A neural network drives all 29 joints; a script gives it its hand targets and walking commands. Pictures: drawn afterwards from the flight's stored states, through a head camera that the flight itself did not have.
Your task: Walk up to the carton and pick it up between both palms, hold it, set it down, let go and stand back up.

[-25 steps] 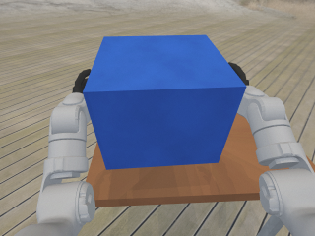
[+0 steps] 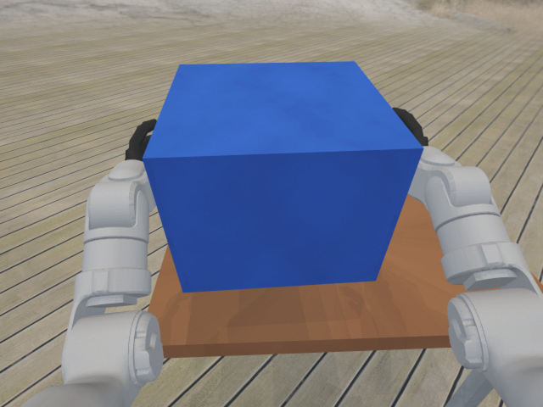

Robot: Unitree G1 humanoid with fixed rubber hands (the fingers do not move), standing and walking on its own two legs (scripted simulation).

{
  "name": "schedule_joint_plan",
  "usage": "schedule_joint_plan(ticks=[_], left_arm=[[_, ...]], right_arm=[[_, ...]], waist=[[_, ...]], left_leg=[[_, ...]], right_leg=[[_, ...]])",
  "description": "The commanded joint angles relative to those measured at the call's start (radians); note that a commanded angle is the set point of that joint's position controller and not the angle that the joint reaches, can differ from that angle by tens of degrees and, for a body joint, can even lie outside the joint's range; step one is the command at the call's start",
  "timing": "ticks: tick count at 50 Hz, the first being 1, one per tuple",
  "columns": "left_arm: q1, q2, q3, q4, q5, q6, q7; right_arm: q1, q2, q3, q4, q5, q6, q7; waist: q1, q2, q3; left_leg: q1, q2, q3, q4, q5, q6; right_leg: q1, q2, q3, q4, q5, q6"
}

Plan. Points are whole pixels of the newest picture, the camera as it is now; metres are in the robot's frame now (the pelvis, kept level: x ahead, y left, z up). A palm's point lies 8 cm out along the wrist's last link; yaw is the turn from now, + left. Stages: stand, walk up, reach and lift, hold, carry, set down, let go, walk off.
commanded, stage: hold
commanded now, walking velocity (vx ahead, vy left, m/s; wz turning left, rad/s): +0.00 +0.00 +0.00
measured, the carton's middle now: (274, 169) +0.41 +0.00 +0.21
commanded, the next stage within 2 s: none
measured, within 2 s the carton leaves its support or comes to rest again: neither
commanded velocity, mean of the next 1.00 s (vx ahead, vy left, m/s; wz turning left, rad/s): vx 0.00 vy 0.00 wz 0.00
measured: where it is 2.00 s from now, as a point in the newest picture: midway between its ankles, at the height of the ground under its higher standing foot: outside the picture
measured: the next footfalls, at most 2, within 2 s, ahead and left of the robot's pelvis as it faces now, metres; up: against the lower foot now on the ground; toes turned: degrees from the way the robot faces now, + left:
none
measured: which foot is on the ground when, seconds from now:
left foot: down 0.00-1.00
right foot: down 0.00-1.00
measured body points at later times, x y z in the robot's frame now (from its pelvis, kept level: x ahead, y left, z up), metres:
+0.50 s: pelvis +0.00 +0.00 +0.00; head -0.08 +0.01 +0.44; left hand +0.38 +0.19 +0.25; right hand +0.38 -0.19 +0.26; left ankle +0.02 +0.12 -0.75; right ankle +0.02 -0.12 -0.75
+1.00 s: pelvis +0.00 +0.00 +0.00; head -0.07 +0.01 +0.44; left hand +0.38 +0.19 +0.24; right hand +0.38 -0.19 +0.25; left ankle +0.02 +0.12 -0.75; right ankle +0.02 -0.12 -0.75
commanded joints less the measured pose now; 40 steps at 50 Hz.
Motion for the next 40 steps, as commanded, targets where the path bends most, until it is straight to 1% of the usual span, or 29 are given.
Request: schedule_joint_plan(ticks=[1, 2, 3, 5, 8, 12, 22, 33, 40], left_arm=[[-0.925, -0.661, -0.428, -0.352, -0.205, -0.115, -0.161], [-0.894, -0.705, -0.457, -0.387, -0.215, -0.107, -0.160], [-0.896, -0.679, -0.448, -0.382, -0.214, -0.106, -0.154], [-0.881, -0.671, -0.428, -0.378, -0.200, -0.097, -0.155], [-0.880, -0.662, -0.425, -0.374, -0.193, -0.087, -0.160], [-0.884, -0.652, -0.419, -0.362, -0.189, -0.083, -0.164], [-0.871, -0.636, -0.395, -0.335, -0.173, -0.080, -0.184], [-0.863, -0.637, -0.414, -0.373, -0.180, -0.082, -0.186], [-0.857, -0.644, -0.428, -0.394, -0.186, -0.079, -0.181]], right_arm=[[-0.847, 0.665, 0.283, -0.403, 0.203, -0.055, 0.145], [-0.890, 0.641, 0.292, -0.505, 0.245, -0.069, 0.154], [-0.876, 0.636, 0.287, -0.496, 0.238, -0.058, 0.156], [-0.855, 0.623, 0.285, -0.481, 0.229, -0.048, 0.161], [-0.845, 0.630, 0.279, -0.460, 0.216, -0.038, 0.165], [-0.849, 0.639, 0.279, -0.450, 0.209, -0.029, 0.166], [-0.844, 0.641, 0.281, -0.442, 0.210, -0.022, 0.152], [-0.830, 0.646, 0.291, -0.476, 0.216, -0.025, 0.145], [-0.823, 0.641, 0.296, -0.496, 0.217, -0.026, 0.148]], waist=[[-0.015, 0.063, -0.417], [0.001, 0.118, -0.482], [-0.005, 0.088, -0.471], [-0.003, 0.075, -0.449], [-0.001, 0.060, -0.429], [0.003, 0.050, -0.427], [-0.002, 0.042, -0.414], [-0.008, 0.050, -0.422], [-0.007, 0.056, -0.428]], left_leg=[[0.089, -0.020, 0.020, -0.038, 0.173, -0.027], [0.091, -0.018, 0.012, -0.030, 0.204, -0.034], [0.096, -0.017, 0.016, -0.023, 0.223, -0.032], [0.094, -0.013, 0.014, -0.033, 0.196, -0.027], [0.069, -0.011, 0.016, -0.049, 0.145, -0.019], [0.053, -0.012, 0.018, -0.055, 0.122, -0.015], [0.047, -0.018, 0.019, -0.055, 0.127, -0.011], [0.057, -0.022, 0.019, -0.049, 0.151, -0.014], [0.064, -0.020, 0.019, -0.046, 0.161, -0.018]], right_leg=[[0.210, 0.002, 0.006, 0.018, 0.228, 0.017], [0.222, 0.004, 0.001, 0.014, 0.238, -0.004], [0.213, 0.012, -0.002, 0.020, 0.256, -0.003], [0.209, 0.008, -0.001, 0.012, 0.229, -0.003], [0.207, 0.004, 0.004, 0.008, 0.192, -0.004], [0.217, 0.002, 0.007, 0.011, 0.192, -0.005], [0.244, -0.004, 0.011, 0.012, 0.227, 0.000], [0.247, -0.004, 0.008, 0.017, 0.254, 0.003], [0.239, -0.001, 0.005, 0.019, 0.250, 0.002]])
